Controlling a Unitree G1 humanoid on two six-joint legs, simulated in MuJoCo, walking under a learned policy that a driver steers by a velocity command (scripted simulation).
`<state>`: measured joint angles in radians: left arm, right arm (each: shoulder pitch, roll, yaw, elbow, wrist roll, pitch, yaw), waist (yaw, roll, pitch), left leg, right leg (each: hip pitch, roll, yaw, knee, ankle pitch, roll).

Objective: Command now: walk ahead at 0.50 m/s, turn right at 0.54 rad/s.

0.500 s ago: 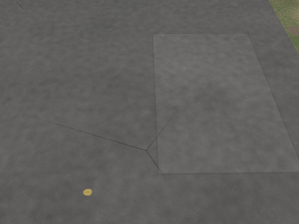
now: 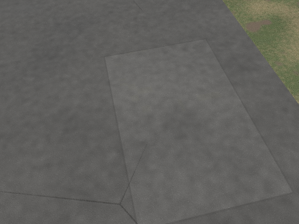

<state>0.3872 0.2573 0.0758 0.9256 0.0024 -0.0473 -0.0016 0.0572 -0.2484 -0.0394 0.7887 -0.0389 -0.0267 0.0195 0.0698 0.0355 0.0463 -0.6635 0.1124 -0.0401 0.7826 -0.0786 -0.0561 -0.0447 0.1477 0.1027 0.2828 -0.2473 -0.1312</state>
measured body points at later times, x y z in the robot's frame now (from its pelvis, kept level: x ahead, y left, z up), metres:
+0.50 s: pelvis +0.28 +0.04 +0.00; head +0.30 +0.05 +0.45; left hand +0.45 +0.27 -0.12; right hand +0.23 -0.21 -0.13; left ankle +0.24 +0.13 -0.74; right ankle +0.38 -0.11 -0.69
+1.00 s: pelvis +0.53 -0.04 +0.00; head +0.54 -0.05 +0.45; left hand +0.54 +0.22 -0.13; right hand +0.62 -0.30 -0.14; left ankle +0.65 +0.11 -0.67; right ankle +0.47 -0.10 -0.74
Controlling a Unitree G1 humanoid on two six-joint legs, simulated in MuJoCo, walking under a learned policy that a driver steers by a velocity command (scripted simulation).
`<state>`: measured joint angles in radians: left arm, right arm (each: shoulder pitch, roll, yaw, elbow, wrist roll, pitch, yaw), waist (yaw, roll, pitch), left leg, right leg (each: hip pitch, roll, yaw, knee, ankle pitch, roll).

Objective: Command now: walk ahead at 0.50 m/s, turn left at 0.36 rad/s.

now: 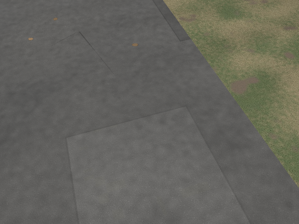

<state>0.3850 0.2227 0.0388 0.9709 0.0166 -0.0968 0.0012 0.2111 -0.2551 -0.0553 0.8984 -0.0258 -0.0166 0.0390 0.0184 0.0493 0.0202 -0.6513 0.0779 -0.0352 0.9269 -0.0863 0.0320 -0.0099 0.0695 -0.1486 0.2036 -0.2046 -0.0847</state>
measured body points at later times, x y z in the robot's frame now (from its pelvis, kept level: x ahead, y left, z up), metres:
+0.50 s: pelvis +0.24 +0.05 +0.00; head +0.28 +0.07 +0.45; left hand +0.28 +0.32 -0.14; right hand +0.35 -0.19 -0.14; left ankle +0.24 +0.10 -0.75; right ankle +0.33 -0.09 -0.68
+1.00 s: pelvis +0.33 +0.03 +0.00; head +0.33 +0.03 +0.45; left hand +0.32 +0.27 -0.15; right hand +0.39 -0.20 -0.16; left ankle +0.24 +0.10 -0.75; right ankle +0.38 -0.05 -0.75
